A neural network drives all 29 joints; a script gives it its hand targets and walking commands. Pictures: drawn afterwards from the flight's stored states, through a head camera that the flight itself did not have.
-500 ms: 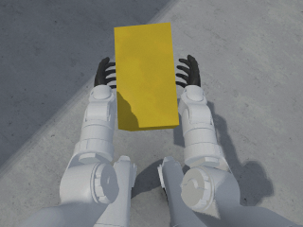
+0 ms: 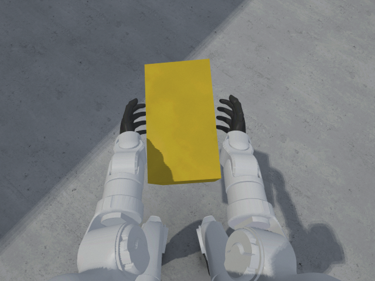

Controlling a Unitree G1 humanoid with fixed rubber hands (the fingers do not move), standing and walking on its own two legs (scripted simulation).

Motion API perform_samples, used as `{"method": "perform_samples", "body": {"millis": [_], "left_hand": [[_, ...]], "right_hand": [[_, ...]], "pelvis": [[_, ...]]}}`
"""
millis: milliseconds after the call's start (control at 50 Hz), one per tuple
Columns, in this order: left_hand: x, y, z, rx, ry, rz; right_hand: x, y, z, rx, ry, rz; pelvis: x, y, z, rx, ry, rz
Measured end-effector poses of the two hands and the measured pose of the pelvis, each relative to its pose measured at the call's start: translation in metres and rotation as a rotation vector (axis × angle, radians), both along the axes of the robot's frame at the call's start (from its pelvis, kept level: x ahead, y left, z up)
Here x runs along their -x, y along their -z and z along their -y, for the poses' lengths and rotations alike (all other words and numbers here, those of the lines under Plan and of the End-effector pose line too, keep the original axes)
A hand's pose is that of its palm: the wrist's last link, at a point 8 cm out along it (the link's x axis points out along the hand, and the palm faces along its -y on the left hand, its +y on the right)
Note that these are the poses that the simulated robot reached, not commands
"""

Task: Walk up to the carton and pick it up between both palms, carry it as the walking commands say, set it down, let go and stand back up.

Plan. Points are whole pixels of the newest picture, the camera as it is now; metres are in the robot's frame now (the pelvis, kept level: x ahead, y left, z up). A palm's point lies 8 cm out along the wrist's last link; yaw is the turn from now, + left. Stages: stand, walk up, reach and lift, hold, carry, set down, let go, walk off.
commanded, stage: reach and lift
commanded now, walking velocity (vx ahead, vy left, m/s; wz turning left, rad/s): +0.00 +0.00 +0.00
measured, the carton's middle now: (183, 129) +0.44 +0.00 -0.11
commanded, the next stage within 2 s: none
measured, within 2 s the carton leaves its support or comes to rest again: neither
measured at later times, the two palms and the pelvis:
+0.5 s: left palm (125, 130) +0.38 +0.11 +0.03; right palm (251, 121) +0.39 -0.12 +0.05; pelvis +0.02 +0.00 +0.07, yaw +0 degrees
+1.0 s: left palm (115, 118) +0.37 +0.11 +0.11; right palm (271, 114) +0.37 -0.12 +0.12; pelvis +0.03 +0.00 +0.10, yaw +0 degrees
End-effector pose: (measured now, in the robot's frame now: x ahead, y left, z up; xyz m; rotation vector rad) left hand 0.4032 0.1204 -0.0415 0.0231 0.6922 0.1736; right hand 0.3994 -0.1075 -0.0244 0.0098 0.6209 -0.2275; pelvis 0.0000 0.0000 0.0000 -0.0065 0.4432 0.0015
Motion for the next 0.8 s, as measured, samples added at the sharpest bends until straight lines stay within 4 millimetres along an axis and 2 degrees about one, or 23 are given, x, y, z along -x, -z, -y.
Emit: {"method": "perform_samples", "body": {"millis": [420,800], "left_hand": [[0.020,-0.063,0.005,0.020,0.012,-0.001],[0.028,-0.121,0.008,0.013,0.050,0.007]], "right_hand": [[0.008,-0.064,0.008,0.021,-0.044,-0.010],[0.022,-0.117,0.015,0.024,-0.067,-0.017]], "pelvis": [[-0.018,-0.058,-0.001,-0.003,0.006,0.137],[-0.030,-0.090,-0.005,-0.006,0.015,0.293]]}}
